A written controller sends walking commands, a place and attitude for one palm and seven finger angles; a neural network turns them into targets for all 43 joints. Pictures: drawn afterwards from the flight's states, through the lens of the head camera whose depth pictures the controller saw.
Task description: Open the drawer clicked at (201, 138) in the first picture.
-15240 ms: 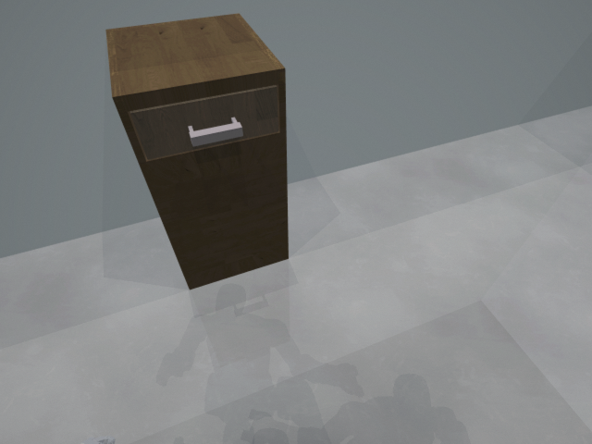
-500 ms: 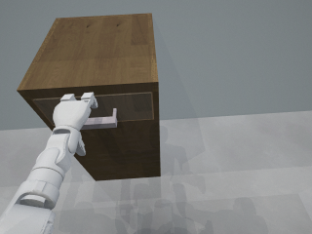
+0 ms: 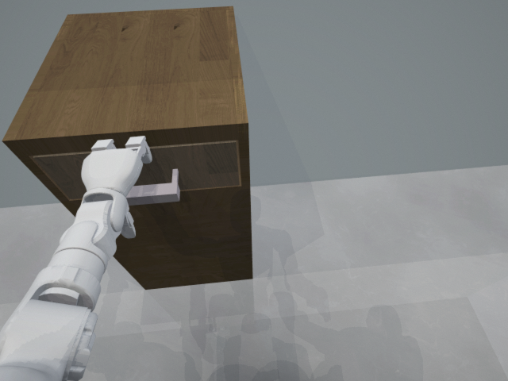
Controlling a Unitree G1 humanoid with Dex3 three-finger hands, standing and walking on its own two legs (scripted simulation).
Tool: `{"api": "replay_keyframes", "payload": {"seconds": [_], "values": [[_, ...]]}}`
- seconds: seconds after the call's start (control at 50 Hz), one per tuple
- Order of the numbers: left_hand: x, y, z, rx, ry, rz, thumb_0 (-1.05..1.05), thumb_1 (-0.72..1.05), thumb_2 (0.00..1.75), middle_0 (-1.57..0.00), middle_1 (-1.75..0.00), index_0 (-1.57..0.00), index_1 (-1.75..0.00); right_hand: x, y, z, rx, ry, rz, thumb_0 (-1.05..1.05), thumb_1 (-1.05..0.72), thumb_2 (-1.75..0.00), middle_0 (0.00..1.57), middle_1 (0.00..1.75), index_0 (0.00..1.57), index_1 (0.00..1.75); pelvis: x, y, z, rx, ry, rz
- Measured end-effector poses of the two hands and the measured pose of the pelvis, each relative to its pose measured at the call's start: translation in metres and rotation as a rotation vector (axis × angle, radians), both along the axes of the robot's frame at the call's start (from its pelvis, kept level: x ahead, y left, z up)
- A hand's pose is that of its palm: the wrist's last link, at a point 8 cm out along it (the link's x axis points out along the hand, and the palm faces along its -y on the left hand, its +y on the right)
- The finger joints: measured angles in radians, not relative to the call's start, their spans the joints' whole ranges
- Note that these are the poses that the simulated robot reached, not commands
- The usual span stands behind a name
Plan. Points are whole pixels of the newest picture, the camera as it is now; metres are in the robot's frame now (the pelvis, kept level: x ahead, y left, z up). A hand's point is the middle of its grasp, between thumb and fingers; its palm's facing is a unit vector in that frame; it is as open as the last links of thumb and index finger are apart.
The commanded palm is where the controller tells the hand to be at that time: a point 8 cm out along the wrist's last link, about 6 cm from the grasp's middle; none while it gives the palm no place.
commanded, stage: move the hooked fingers above the handle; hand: left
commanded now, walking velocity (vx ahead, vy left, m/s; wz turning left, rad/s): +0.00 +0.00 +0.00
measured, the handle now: (145, 185) +0.48 +0.23 -0.03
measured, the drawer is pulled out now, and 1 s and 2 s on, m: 0.00 0.00 0.00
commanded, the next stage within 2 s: lower the fingers behind the handle in 0.50 s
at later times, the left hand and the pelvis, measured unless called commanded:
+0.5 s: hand (130, 188) +0.43 +0.22 +0.03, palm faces +0.00 -0.02 -1.00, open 13.9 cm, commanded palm +0.41 +0.23 +0.09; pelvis +0.00 +0.00 +0.00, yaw +1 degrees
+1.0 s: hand (126, 200) +0.42 +0.24 +0.00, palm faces -0.01 -0.02 -1.00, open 13.9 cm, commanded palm +0.40 +0.23 +0.06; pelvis +0.00 -0.01 -0.01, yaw +1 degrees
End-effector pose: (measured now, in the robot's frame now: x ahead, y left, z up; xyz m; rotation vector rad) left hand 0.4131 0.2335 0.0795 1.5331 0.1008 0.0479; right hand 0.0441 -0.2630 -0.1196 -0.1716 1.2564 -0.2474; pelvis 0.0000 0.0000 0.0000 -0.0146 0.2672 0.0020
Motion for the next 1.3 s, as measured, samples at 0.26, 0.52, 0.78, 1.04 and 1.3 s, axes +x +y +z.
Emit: {"api": "replay_keyframes", "payload": {"seconds": [0.26,0.52,0.78,1.04,1.3], "values": [[-0.01,0.003,0.006,0.01,-0.033,0.003,0.0,-0.49,0.3,-0.32,-1.2,-0.32,-1.2,0.01,-0.002,0.002,0.0,-0.035,0.005,0.0,-0.9,-0.9,0.21,0.3,0.2,0.3,-0.001,-0.002,0.002,0.0,-0.015,0.003],[-0.007,-0.011,0.008,0.012,-0.033,-0.017,0.0,-0.49,0.3,-0.32,-1.2,-0.32,-1.2,0.032,-0.001,0.004,0.002,-0.094,0.037,0.0,-0.9,-0.9,0.21,0.3,0.2,0.3,-0.003,-0.004,0.002,0.004,-0.022,0.01],[-0.008,-0.002,-0.006,0.008,0.032,0.011,0.0,-0.49,0.3,-0.31,-1.2,-0.31,-1.2,0.018,-0.006,0.002,-0.004,-0.044,0.015,0.0,-0.9,-0.9,0.21,0.3,0.2,0.3,0.001,-0.007,0.001,0.005,-0.007,-0.001],[-0.012,0.002,-0.025,0.016,-0.014,0.009,0.0,-0.49,0.3,-0.32,-1.2,-0.32,-1.2,0.011,-0.01,-0.007,-0.015,-0.007,0.016,0.0,-0.9,-0.9,0.21,0.3,0.2,0.3,-0.002,-0.005,-0.008,-0.002,0.029,0.01],[-0.01,-0.009,-0.038,0.01,-0.004,0.0,0.0,-0.49,0.3,-0.32,-1.2,-0.32,-1.2,0.004,0.0,-0.015,0.008,-0.006,0.01,0.0,-0.9,-0.9,0.21,0.3,0.2,0.3,-0.005,-0.002,-0.013,-0.002,0.048,-0.001]]}}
